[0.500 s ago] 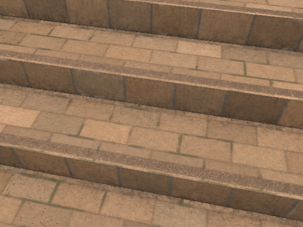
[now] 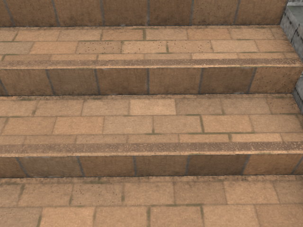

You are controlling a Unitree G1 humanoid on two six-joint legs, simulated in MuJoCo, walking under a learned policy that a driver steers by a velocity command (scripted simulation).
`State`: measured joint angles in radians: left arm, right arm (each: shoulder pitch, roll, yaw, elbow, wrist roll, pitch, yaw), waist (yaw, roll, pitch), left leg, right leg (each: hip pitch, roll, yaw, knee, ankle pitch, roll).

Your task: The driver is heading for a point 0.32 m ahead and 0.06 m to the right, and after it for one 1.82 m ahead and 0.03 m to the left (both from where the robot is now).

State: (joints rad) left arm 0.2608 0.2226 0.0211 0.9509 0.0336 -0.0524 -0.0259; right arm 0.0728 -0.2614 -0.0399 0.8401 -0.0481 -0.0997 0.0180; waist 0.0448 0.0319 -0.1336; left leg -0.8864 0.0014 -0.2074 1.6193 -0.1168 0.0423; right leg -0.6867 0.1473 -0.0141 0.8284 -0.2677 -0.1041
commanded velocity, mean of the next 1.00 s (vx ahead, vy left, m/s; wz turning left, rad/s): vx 0.10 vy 0.00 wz -0.38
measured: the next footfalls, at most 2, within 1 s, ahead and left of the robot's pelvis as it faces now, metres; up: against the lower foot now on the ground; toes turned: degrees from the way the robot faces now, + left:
left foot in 0.30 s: +0.15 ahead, +0.18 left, +0.00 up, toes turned -12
right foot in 0.96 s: +0.24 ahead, -0.18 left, +0.00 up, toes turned -26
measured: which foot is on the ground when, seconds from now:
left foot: up 0.00-0.28, down 0.30-0.98, up 1.00-1.00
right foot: down 0.00-0.32, up 0.34-0.94, down 0.96-1.00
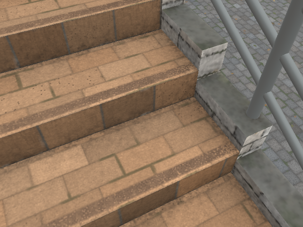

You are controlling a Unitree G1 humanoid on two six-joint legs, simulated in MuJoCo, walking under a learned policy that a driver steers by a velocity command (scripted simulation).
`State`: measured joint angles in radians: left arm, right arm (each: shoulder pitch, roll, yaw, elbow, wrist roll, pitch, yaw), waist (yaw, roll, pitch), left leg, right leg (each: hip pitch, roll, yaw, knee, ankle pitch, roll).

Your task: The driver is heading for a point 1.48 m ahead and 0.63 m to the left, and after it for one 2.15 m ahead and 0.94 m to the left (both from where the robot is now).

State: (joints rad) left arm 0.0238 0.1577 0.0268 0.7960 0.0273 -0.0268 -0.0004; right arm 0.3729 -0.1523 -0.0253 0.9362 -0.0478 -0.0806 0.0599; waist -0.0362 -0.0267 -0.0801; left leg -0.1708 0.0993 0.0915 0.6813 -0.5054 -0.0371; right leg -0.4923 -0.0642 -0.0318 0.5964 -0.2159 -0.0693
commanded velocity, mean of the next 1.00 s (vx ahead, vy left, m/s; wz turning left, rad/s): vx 0.07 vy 0.00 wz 0.52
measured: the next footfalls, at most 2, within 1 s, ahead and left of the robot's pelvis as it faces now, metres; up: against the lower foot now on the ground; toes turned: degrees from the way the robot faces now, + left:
left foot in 0.40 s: +0.18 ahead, +0.17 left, +0.15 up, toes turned +19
right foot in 0.92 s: +0.28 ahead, -0.05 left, +0.15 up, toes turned +33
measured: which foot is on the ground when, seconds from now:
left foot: up 0.00-0.38, down 0.40-0.92, up 0.94-1.00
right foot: down 0.00-0.46, up 0.48-0.90, down 0.92-1.00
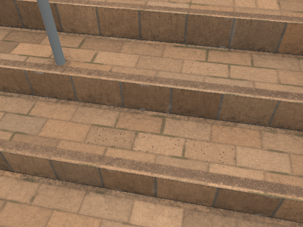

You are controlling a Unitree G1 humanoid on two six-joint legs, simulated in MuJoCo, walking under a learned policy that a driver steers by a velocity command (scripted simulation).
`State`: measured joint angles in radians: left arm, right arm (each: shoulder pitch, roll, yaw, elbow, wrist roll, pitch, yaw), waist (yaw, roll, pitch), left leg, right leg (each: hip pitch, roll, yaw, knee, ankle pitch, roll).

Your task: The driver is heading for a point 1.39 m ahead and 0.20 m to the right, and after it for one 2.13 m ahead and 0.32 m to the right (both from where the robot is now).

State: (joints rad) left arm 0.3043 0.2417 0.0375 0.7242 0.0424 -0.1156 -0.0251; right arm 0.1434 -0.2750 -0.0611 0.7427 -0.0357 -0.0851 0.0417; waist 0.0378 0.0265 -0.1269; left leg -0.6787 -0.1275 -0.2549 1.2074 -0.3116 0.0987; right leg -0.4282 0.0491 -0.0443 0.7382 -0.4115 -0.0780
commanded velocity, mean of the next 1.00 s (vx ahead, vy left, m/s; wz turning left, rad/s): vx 0.36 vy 0.00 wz -0.12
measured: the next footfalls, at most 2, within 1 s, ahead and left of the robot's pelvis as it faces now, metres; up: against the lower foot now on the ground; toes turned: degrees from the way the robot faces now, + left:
left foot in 0.46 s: +0.41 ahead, +0.14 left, +0.15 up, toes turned +10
right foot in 0.96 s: +0.71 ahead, -0.10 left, +0.31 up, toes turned -12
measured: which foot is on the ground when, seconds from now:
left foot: up 0.00-0.44, down 0.46-0.98, up 1.00-1.00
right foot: down 0.00-0.48, up 0.50-0.94, down 0.96-1.00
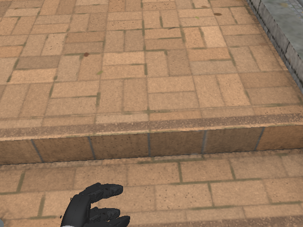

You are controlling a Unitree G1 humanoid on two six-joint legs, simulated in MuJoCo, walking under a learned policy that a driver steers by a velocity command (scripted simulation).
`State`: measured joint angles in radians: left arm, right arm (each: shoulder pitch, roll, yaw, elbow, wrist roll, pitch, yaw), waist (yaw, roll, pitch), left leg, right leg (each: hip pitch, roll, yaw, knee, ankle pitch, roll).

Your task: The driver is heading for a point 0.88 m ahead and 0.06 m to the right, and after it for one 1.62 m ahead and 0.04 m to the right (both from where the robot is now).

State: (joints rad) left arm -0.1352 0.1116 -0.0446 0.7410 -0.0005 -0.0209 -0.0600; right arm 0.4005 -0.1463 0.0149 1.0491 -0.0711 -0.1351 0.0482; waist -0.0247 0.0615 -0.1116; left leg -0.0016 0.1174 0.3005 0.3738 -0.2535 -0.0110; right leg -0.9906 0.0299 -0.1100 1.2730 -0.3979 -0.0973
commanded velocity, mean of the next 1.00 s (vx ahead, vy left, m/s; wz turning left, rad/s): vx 0.27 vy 0.00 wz -0.32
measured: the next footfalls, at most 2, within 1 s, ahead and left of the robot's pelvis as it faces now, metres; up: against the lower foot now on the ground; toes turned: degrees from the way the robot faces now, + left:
left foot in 0.52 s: +0.20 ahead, +0.14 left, +0.00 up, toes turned -15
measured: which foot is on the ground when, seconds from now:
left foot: up 0.00-0.50, down 0.52-1.00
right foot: down 0.00-0.54, up 0.56-1.00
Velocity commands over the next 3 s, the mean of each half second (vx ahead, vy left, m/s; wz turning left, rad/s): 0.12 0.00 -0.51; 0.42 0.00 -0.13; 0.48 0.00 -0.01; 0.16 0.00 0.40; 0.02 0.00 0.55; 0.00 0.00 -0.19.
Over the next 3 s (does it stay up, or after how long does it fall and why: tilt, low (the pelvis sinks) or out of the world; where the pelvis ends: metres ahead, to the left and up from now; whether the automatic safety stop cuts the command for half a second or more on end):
stays up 0.80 -0.06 0.43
